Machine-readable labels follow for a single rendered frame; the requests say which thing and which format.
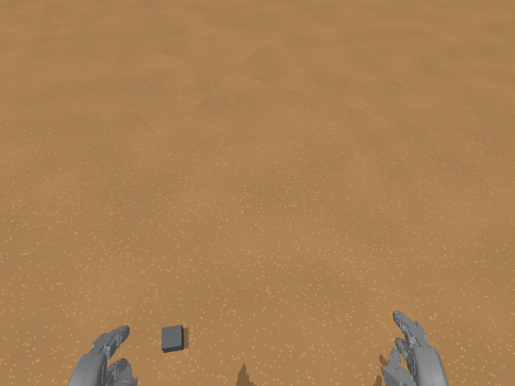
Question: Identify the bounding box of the right robot hand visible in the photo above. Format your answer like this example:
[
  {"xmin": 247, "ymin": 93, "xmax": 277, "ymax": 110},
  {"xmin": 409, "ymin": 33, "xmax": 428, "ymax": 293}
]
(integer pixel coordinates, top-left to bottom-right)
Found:
[{"xmin": 383, "ymin": 310, "xmax": 448, "ymax": 386}]

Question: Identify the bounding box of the left robot hand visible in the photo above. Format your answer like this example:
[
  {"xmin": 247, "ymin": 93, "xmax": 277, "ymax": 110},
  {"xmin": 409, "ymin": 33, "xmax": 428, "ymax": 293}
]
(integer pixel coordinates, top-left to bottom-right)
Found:
[{"xmin": 68, "ymin": 326, "xmax": 138, "ymax": 386}]

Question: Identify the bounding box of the small box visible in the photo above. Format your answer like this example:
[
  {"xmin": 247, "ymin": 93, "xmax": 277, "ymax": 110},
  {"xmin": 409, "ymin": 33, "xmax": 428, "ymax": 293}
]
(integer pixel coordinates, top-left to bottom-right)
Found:
[{"xmin": 161, "ymin": 325, "xmax": 184, "ymax": 353}]

